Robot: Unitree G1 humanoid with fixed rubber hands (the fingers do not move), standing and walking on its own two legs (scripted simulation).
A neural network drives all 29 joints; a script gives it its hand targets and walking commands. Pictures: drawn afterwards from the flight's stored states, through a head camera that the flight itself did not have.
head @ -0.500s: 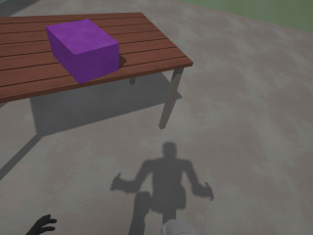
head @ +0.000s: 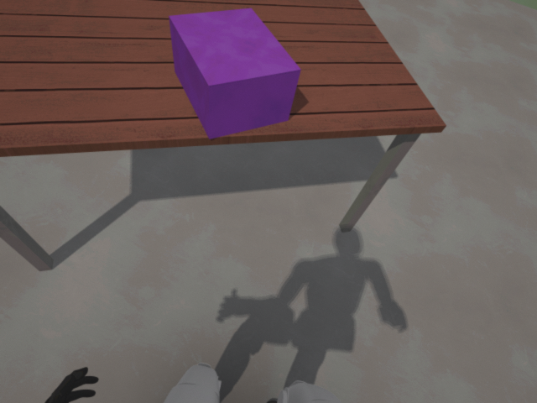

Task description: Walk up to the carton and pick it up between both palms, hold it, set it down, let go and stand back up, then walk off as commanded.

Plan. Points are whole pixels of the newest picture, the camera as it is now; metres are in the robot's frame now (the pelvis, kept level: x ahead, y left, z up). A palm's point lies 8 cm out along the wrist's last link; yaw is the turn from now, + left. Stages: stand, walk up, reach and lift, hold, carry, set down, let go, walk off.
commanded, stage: walk up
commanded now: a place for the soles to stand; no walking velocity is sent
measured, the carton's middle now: (231, 70) +0.80 +0.14 -0.02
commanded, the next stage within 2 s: none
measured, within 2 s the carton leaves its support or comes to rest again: neither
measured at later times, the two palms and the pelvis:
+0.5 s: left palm out of the picture +0.06 +0.16 -0.14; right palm out of the picture +0.08 -0.46 -0.11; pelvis -0.02 -0.15 -0.04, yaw +7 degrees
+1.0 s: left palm out of the picture -0.09 +0.16 -0.06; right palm out of the picture +0.01 -0.48 -0.10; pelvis -0.14 -0.18 -0.01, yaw +15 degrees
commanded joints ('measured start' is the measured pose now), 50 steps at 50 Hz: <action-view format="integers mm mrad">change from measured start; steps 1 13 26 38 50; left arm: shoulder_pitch -87 -108 -50 14 -149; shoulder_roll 135 233 283 295 332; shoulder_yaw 73 108 114 131 135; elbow -164 -177 -73 -52 -65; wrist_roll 31 18 -15 -11 35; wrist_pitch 3 28 -27 -92 -88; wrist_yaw -8 8 39 77 40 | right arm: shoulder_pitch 277 108 -140 0 171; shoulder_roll -260 -334 -211 -251 -256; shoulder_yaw -115 -123 -72 -89 -117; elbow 68 4 -24 88 144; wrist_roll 17 16 28 30 0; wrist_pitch -18 -14 38 109 137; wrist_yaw -30 -47 -10 70 148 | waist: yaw -151 -99 -24 -39 -148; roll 225 186 32 8 -147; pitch -201 -121 -77 -218 -124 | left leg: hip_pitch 397 277 -373 -222 120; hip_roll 82 270 -50 -31 38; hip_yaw -74 -506 -29 -43 225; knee -366 -178 468 349 151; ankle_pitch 592 781 -135 55 -165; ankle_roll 144 325 90 84 139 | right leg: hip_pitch -243 -388 91 307 -215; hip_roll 8 -55 -287 -275 -286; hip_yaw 87 341 476 434 286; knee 332 583 -270 -406 -561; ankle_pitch -200 -241 603 48 -641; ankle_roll -4 58 66 267 -21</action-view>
